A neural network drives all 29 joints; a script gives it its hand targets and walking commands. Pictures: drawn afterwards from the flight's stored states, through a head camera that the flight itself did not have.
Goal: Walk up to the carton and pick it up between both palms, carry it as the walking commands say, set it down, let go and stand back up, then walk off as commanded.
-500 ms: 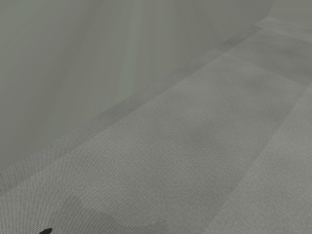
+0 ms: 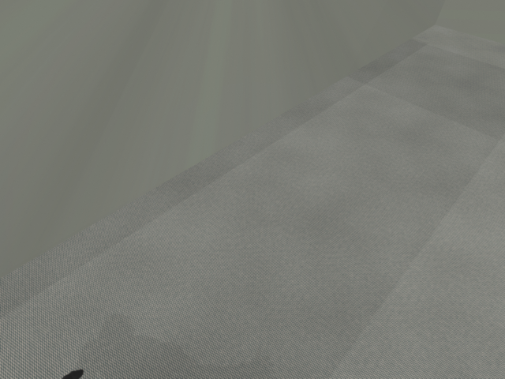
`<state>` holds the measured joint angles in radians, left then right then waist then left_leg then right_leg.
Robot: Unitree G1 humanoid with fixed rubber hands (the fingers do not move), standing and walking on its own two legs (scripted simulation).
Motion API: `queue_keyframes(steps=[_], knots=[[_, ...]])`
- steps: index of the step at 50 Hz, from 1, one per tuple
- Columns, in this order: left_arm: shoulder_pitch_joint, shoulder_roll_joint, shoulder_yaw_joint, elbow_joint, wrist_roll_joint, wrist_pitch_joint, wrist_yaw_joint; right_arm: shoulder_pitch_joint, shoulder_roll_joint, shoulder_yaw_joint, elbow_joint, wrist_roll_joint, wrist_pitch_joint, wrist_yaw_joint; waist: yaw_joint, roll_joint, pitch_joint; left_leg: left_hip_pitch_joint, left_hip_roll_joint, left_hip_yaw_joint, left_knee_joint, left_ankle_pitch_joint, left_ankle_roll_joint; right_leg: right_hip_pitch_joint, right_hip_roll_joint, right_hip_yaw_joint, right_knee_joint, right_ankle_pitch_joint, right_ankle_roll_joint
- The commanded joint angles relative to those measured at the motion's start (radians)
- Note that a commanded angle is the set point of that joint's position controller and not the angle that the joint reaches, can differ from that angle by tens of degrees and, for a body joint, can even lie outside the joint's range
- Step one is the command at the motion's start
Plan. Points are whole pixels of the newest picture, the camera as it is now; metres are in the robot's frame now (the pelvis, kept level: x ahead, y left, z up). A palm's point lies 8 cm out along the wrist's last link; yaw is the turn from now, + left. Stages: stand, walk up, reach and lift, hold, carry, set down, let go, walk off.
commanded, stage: stand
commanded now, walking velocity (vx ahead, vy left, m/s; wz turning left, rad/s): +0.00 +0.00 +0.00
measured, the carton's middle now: out of the picture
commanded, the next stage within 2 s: walk up in 0.12 s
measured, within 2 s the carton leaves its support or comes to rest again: neither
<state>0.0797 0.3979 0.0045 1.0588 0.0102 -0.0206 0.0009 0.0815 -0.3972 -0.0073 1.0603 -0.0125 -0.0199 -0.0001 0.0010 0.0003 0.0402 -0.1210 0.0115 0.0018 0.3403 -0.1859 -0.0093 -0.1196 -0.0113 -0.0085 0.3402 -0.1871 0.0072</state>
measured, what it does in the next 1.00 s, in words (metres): steps on the spot, turning right: left foot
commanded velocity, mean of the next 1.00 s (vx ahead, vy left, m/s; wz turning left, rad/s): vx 0.00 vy -0.01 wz -0.35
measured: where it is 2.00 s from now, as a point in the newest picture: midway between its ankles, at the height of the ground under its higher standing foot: outside the picture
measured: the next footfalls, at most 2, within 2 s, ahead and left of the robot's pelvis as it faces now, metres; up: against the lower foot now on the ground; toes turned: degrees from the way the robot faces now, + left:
left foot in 0.98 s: +0.06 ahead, +0.08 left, +0.00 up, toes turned -19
right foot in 1.38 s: -0.10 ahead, -0.13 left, +0.00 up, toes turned -42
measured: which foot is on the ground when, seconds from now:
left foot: down 0.00-0.52, up 0.54-0.96, down 0.98-1.00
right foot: down 0.00-0.98, up 1.00-1.00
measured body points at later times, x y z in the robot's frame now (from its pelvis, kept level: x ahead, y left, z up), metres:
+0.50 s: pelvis -0.01 -0.03 -0.02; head +0.02 -0.04 +0.43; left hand +0.11 +0.26 -0.14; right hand +0.07 -0.34 -0.15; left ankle +0.00 +0.12 -0.75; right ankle -0.01 -0.14 -0.74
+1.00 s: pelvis -0.02 -0.01 -0.01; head +0.02 -0.02 +0.43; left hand +0.19 +0.21 -0.14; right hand -0.03 -0.31 -0.14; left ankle +0.02 +0.09 -0.75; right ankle +0.00 -0.14 -0.74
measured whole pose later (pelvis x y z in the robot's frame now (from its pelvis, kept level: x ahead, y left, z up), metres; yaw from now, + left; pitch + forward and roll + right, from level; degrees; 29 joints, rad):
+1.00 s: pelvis -0.02 -0.01 -0.01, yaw -21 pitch +0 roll +0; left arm 0.15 0.30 0.09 0.83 0.02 0.06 -0.01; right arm 0.17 -0.28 -0.05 0.88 -0.01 0.03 -0.04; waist -0.01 -0.03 0.07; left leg -0.23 0.00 0.05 0.48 -0.24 -0.01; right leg -0.36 0.06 0.11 0.56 -0.24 0.00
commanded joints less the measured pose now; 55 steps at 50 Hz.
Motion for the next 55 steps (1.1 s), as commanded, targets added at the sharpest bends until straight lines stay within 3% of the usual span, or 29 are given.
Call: queue_keyframes(steps=[1, 15, 16, 17, 18, 19, 20, 21, 23, 25, 26, 27, 28, 29, 30, 31, 33, 36, 43, 46, 48, 49, 50, 51, 52, 53, 55], knots=[[-0.036, 0.174, 0.031, -0.042, 0.0, -0.009, 0.004, -0.036, -0.174, -0.03, -0.041, 0.0, -0.009, -0.004, 0.0, 0.001, -0.062, 0.009, 0.117, -0.091, -0.05, 0.129, 0.035, 0.007, -0.118, 0.092, -0.052, 0.125, -0.034], [-0.034, 0.175, 0.032, -0.042, 0.0, -0.007, 0.005, -0.033, -0.175, -0.031, -0.04, 0.0, -0.007, -0.005, 0.0, 0.001, -0.063, 0.015, 0.118, -0.09, -0.053, 0.142, 0.034, 0.015, -0.12, 0.09, -0.056, 0.138, -0.033], [-0.152, 0.118, 0.057, -0.161, -0.002, 0.086, -0.051, 0.193, -0.254, -0.075, -0.022, -0.01, 0.077, -0.065, -0.098, -0.003, -0.013, 0.153, 0.405, -0.434, -0.116, -0.249, 0.069, -0.352, 0.028, -0.05, 0.319, -0.312, 0.05], [-0.046, 0.035, 0.05, -0.114, -0.027, 0.071, -0.03, 0.04, -0.208, -0.08, -0.048, -0.017, 0.061, -0.051, -0.019, 0.234, 0.047, 0.088, 0.382, -0.219, -0.002, 0.229, 0.126, -0.378, -0.049, 0.025, 0.477, -0.333, 0.042], [-0.003, 0.029, 0.059, -0.114, -0.024, 0.073, -0.029, 0.041, -0.148, -0.075, -0.077, -0.019, 0.057, -0.045, -0.013, 0.211, -0.013, 0.016, 0.355, -0.132, 0.058, 0.477, 0.154, -0.309, -0.056, 0.018, 0.579, -0.391, 0.03], [-0.001, 0.014, 0.062, -0.117, -0.024, 0.077, -0.032, 0.037, -0.118, -0.072, -0.098, -0.023, 0.056, -0.044, -0.009, 0.196, -0.03, -0.014, 0.317, -0.046, 0.082, 0.571, 0.136, -0.262, -0.05, -0.012, 0.537, -0.37, 0.029], [0.012, 0.003, 0.066, -0.128, -0.024, 0.074, -0.031, 0.041, -0.107, -0.068, -0.115, -0.027, 0.053, -0.041, -0.004, 0.184, -0.066, 0.0, 0.294, -0.019, 0.089, 0.583, 0.13, -0.259, -0.042, -0.032, 0.481, -0.322, 0.031], [0.021, 0.014, 0.067, -0.133, -0.013, 0.077, -0.036, 0.069, -0.113, -0.069, -0.121, -0.027, 0.05, -0.034, -0.02, 0.17, -0.082, -0.014, 0.298, -0.008, 0.076, 0.495, 0.122, -0.223, -0.034, -0.055, 0.47, -0.3, 0.042], [0.03, 0.006, 0.069, -0.151, -0.009, 0.078, -0.039, 0.053, -0.118, -0.071, -0.142, -0.029, 0.051, -0.028, -0.012, 0.199, -0.08, -0.04, 0.304, -0.01, 0.092, 0.4, 0.109, -0.195, -0.03, -0.077, 0.4, -0.26, 0.045], [0.08, 0.015, 0.073, -0.153, -0.007, 0.069, -0.038, 0.02, -0.114, -0.071, -0.163, -0.023, 0.052, -0.021, 0.025, 0.165, -0.074, -0.085, 0.275, 0.028, 0.173, 0.249, 0.059, -0.119, -0.028, -0.085, 0.206, -0.116, 0.025], [0.099, 0.06, 0.083, -0.158, 0.004, 0.058, -0.035, 0.028, -0.073, -0.06, -0.171, -0.017, 0.05, -0.016, 0.04, 0.053, -0.076, -0.16, 0.221, 0.078, 0.314, 0.095, 0.012, -0.041, -0.097, -0.009, 0.1, -0.011, -0.004], [0.149, 0.175, 0.107, -0.176, 0.024, 0.049, -0.028, 0.006, -0.001, -0.044, -0.216, -0.02, 0.05, -0.016, 0.062, -0.28, -0.064, -0.41, 0.066, 0.129, 0.58, -0.389, -0.047, 0.039, -0.353, 0.359, -0.01, 0.275, -0.094], [0.233, 0.215, 0.123, -0.176, 0.019, 0.052, -0.014, -0.041, 0.014, -0.044, -0.247, -0.027, 0.071, -0.03, 0.101, -0.277, -0.091, -0.441, 0.034, -0.013, 0.715, -0.523, -0.043, -0.014, -0.435, 0.52, -0.043, 0.403, -0.197], [0.21, 0.175, 0.12, -0.183, 0.019, 0.056, -0.005, -0.025, 0.005, -0.051, -0.245, -0.026, 0.074, -0.034, 0.069, -0.198, -0.083, -0.445, 0.057, -0.059, 0.749, -0.472, -0.038, -0.014, -0.391, 0.465, -0.027, 0.319, -0.19], [0.143, 0.138, 0.111, -0.193, 0.022, 0.059, 0.001, -0.008, 0.0, -0.054, -0.233, -0.024, 0.068, -0.034, 0.036, -0.17, -0.048, -0.441, 0.078, -0.058, 0.733, -0.395, -0.04, -0.038, -0.329, 0.386, -0.025, 0.219, -0.166], [0.085, 0.104, 0.107, -0.208, 0.021, 0.061, 0.004, 0.017, -0.009, -0.058, -0.213, -0.02, 0.065, -0.031, 0.012, -0.152, -0.043, -0.423, 0.083, -0.047, 0.723, -0.322, -0.05, -0.044, -0.265, 0.333, -0.025, 0.143, -0.145], [0.061, 0.068, 0.103, -0.224, 0.022, 0.059, 0.006, 0.049, -0.004, -0.059, -0.193, -0.015, 0.068, -0.026, 0.005, -0.154, -0.062, -0.392, 0.073, -0.012, 0.713, -0.274, -0.064, -0.034, -0.219, 0.279, -0.012, 0.181, -0.137], [0.106, 0.052, 0.108, -0.235, 0.022, 0.055, 0.004, 0.045, 0.014, -0.061, -0.198, -0.007, 0.073, -0.026, 0.013, -0.135, -0.068, -0.372, 0.056, 0.0, 0.646, -0.246, -0.071, -0.014, -0.211, 0.288, -0.011, 0.199, -0.146], [0.111, 0.052, 0.113, -0.264, 0.025, 0.061, 0.001, 0.061, 0.044, -0.06, -0.21, 0.008, 0.069, -0.029, 0.013, -0.158, -0.066, -0.272, 0.015, 0.011, 0.44, -0.232, -0.061, -0.056, -0.215, 0.369, -0.045, 0.092, -0.157], [0.067, 0.057, 0.113, -0.273, 0.022, 0.069, -0.004, 0.12, 0.057, -0.058, -0.201, 0.016, 0.059, -0.034, -0.019, -0.166, -0.073, -0.15, -0.014, 0.029, 0.27, -0.205, -0.044, -0.113, -0.182, 0.377, -0.026, 0.073, -0.129], [0.035, 0.045, 0.109, -0.282, 0.01, 0.072, -0.008, 0.199, 0.053, -0.061, -0.187, 0.018, 0.045, -0.041, -0.068, -0.137, -0.081, 0.022, -0.011, 0.054, 0.013, -0.053, -0.023, -0.2, -0.107, 0.327, 0.046, -0.005, -0.065], [0.049, -0.013, 0.101, -0.292, 0.003, 0.067, -0.009, 0.218, -0.008, -0.072, -0.19, 0.004, 0.037, -0.043, -0.06, 0.01, -0.079, 0.09, 0.134, -0.099, -0.094, -0.078, 0.0, -0.295, -0.017, 0.258, 0.184, -0.128, -0.023], [0.05, -0.085, 0.089, -0.318, -0.002, 0.064, -0.008, 0.176, -0.118, -0.089, -0.209, -0.021, 0.037, -0.042, -0.031, 0.266, -0.043, 0.08, 0.392, -0.372, -0.196, -0.143, 0.078, -0.487, 0.118, 0.079, 0.407, -0.342, 0.028], [0.022, -0.025, 0.101, -0.323, 0.012, 0.074, -0.003, 0.138, -0.118, -0.076, -0.233, -0.025, 0.039, -0.033, -0.027, 0.178, 0.003, -0.074, 0.456, -0.384, -0.165, -0.111, 0.144, -0.454, 0.022, 0.081, 0.555, -0.383, 0.04], [0.05, -0.019, 0.107, -0.29, 0.016, 0.08, -0.013, 0.101, -0.067, -0.068, -0.234, -0.021, 0.035, -0.032, -0.002, 0.114, 0.009, -0.111, 0.406, -0.277, -0.136, -0.024, 0.149, -0.403, 0.005, 0.09, 0.666, -0.335, 0.033], [0.081, -0.018, 0.109, -0.269, 0.021, 0.086, -0.025, 0.07, -0.034, -0.059, -0.242, -0.02, 0.03, -0.032, 0.019, 0.094, 0.006, -0.133, 0.344, -0.164, -0.115, 0.028, 0.138, -0.372, 0.0, 0.078, 0.741, -0.275, 0.034], [0.114, -0.024, 0.105, -0.246, 0.028, 0.095, -0.041, 0.056, -0.006, -0.054, -0.252, -0.023, 0.02, -0.037, 0.028, 0.139, -0.003, -0.103, 0.271, -0.046, -0.074, 0.138, 0.127, -0.372, -0.002, 0.035, 0.803, -0.215, 0.053]])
